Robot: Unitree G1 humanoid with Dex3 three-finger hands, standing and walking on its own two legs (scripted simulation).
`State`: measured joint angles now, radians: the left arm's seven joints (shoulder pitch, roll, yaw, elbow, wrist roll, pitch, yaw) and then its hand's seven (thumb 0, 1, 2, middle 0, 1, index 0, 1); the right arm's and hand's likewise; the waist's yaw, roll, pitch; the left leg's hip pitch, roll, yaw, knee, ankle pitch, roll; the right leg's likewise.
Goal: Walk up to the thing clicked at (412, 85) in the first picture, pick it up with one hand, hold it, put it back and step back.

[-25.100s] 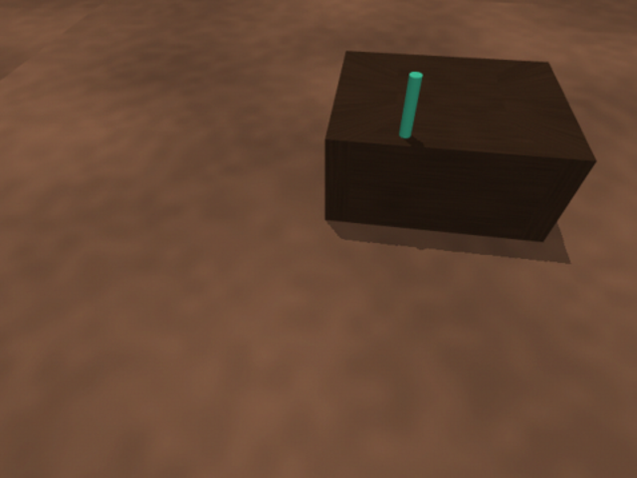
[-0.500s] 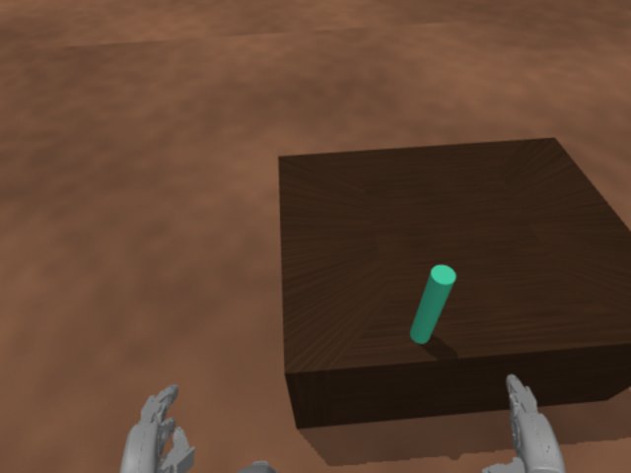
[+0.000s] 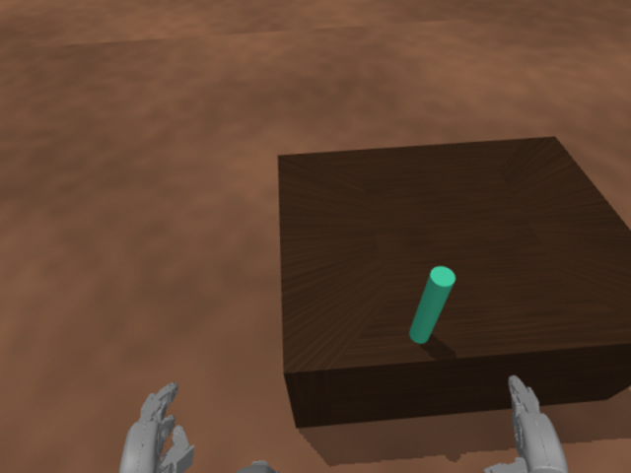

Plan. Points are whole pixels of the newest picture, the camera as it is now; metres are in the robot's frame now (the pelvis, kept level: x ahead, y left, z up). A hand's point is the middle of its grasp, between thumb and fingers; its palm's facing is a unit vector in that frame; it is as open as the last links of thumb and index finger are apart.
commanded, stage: home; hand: right
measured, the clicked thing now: (429, 308) +0.45 -0.20 -0.20
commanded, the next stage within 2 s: stand in 0.68 s
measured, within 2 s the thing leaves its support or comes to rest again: neither
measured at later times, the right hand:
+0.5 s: hand (481, 446) +0.17 -0.18 -0.06, palm faces +0.12 +0.95 -0.28, open 17.5 cm
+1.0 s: hand out of the picture +0.13 -0.23 -0.11, palm faces -0.02 +0.93 -0.36, open 15.2 cm
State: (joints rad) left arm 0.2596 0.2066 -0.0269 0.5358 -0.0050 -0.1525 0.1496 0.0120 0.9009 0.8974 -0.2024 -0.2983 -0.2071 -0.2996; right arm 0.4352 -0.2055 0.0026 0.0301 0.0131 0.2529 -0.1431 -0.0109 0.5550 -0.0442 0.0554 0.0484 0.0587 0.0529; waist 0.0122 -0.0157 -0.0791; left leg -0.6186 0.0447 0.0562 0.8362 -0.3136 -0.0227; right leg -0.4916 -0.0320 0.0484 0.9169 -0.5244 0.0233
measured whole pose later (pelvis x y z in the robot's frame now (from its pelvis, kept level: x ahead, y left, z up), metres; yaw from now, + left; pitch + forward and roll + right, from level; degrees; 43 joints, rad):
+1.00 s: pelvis +0.01 +0.00 +0.01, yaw +0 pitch +1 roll +0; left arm 0.22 0.33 0.01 0.78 0.06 -0.03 0.02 0.01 0.90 0.90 -0.20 -0.30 -0.21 -0.30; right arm 0.28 -0.33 -0.03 0.61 -0.06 0.02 -0.01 -0.01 0.26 -0.34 0.16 0.21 0.16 0.21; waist -0.01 0.01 -0.01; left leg -0.51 0.07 0.04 0.82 -0.33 -0.02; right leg -0.35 -0.01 0.03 0.82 -0.50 0.02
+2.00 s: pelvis +0.01 +0.03 +0.05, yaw -1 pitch -4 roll -1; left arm 0.18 0.35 0.01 1.13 0.02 0.00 0.00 0.00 0.91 0.90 -0.20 -0.30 -0.20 -0.30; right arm 0.12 -0.33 -0.02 1.15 -0.01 -0.01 -0.01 0.00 -0.90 -0.90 0.20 0.30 0.21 0.30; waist -0.01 -0.02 0.06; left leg -0.20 0.04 0.08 0.40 -0.13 0.01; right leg -0.04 -0.04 0.05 0.36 -0.26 0.05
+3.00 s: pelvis +0.03 +0.02 +0.05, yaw -1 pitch -2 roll +0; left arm 0.14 0.35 0.01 1.11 0.02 0.00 0.00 0.00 0.91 0.90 -0.20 -0.30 -0.21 -0.30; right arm 0.08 -0.34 -0.02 1.16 -0.01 -0.01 0.00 0.00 -0.90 -0.90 0.20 0.30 0.21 0.30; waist -0.01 -0.02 0.06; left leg -0.18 0.03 0.07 0.38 -0.16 0.00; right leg 0.00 -0.04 0.04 0.30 -0.27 0.05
